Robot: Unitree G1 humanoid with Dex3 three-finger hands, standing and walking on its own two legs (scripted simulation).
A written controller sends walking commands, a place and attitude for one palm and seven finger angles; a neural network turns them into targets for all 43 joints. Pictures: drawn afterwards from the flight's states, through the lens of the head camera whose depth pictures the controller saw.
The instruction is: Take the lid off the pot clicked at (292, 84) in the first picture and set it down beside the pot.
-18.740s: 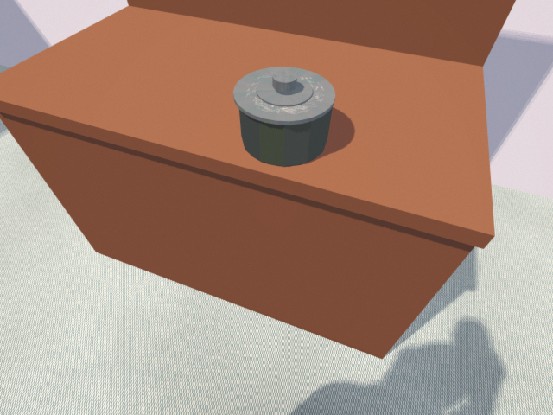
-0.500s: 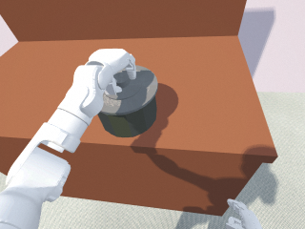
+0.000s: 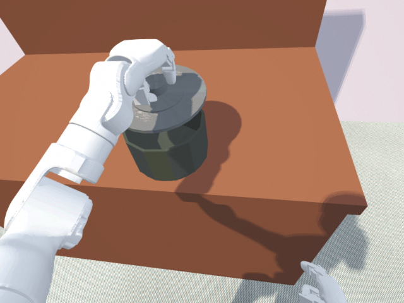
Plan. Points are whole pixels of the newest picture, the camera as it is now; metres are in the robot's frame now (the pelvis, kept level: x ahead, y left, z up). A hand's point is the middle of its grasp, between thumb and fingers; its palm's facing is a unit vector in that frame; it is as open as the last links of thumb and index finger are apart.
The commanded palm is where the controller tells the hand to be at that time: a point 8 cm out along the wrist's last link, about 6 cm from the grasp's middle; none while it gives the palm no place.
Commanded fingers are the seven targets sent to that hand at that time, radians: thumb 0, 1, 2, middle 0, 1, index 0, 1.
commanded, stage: lift the lid straight up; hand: left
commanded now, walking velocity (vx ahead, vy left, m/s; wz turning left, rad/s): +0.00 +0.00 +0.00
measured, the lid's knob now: (155, 85) +0.48 +0.10 +0.21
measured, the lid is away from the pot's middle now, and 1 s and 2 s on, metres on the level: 0.01 0.02 0.09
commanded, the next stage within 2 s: move the lid sideways beside the pot in 1.14 s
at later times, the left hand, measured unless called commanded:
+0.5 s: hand (131, 68) +0.44 +0.12 +0.27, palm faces -0.07 +0.02 -1.00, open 7.7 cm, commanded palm +0.41 +0.13 +0.34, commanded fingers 0.00 0.60 1.09 -0.93 -0.92 -0.91 -0.91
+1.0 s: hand (131, 37) +0.45 +0.10 +0.32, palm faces +0.03 +0.02 -1.00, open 7.7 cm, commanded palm +0.42 +0.12 +0.37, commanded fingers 0.00 0.60 1.09 -0.93 -0.92 -0.91 -0.91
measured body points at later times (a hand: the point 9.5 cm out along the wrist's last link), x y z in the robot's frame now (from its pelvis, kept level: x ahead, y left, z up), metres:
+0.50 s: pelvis +0.00 +0.00 +0.00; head +0.02 -0.04 +0.45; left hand +0.44 +0.12 +0.32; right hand +0.18 -0.23 -0.11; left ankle -0.03 +0.08 -0.74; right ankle +0.03 -0.11 -0.74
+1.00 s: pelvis +0.00 +0.01 +0.00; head +0.01 -0.04 +0.45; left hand +0.44 +0.10 +0.37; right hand +0.17 -0.22 -0.12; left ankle -0.03 +0.08 -0.74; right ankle +0.03 -0.11 -0.74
